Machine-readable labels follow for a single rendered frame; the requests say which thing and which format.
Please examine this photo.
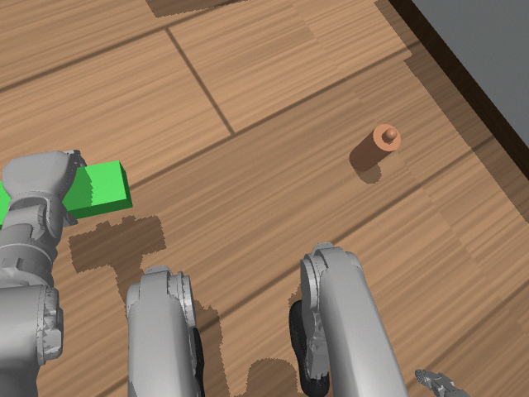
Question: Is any right robot hand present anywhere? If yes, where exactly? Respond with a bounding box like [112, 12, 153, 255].
[415, 370, 471, 397]

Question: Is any left robot arm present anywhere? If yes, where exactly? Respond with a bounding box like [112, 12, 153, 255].
[0, 192, 64, 397]

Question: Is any right robot foot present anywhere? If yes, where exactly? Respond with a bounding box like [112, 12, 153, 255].
[288, 300, 330, 397]

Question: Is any left robot hand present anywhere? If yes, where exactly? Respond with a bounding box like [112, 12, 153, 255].
[2, 150, 87, 227]

